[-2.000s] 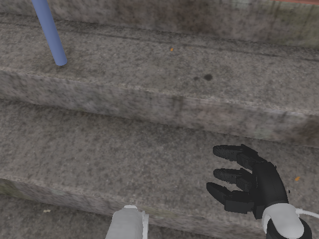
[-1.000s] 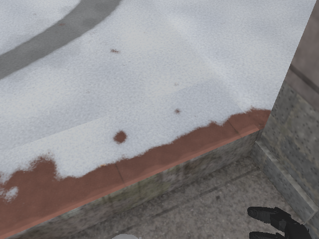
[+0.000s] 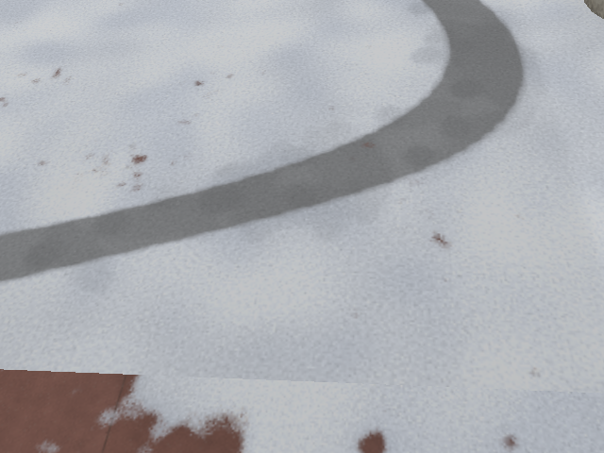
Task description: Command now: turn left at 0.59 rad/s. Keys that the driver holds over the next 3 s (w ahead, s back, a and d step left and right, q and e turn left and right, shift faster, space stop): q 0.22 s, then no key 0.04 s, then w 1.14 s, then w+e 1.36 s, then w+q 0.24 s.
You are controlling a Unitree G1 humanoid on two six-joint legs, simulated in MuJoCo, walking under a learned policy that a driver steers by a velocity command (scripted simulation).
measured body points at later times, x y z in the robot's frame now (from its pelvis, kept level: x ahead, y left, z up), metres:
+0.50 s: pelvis +0.09 +0.03 +0.01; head +0.07 +0.04 +0.46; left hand +0.17 +0.29 -0.11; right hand +0.22 -0.19 -0.10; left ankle +0.05 +0.10 -0.73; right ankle +0.02 -0.10 -0.53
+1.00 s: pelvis +0.34 +0.02 +0.10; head +0.33 +0.02 +0.55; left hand +0.38 +0.27 -0.03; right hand +0.45 -0.21 -0.03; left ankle +0.19 +0.12 -0.44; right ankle +0.41 -0.04 -0.55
